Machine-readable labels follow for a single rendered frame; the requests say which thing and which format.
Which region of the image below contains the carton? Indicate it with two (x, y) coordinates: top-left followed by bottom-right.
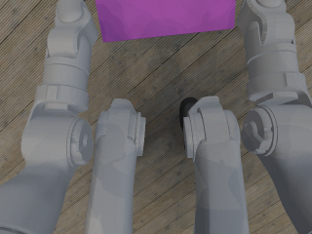
(95, 0), (236, 43)

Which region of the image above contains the robot left forearm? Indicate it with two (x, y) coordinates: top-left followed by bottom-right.
(20, 0), (98, 157)

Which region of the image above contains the left robot upper arm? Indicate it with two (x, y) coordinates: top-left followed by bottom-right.
(0, 115), (95, 234)

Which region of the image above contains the right robot upper arm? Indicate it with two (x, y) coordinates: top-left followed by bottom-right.
(241, 104), (312, 234)

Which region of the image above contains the robot right forearm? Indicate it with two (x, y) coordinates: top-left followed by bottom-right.
(236, 0), (312, 108)

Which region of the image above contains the robot right shin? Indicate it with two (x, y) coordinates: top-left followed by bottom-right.
(187, 96), (241, 146)

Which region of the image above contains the right robot foot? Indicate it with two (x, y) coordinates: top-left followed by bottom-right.
(179, 97), (198, 149)

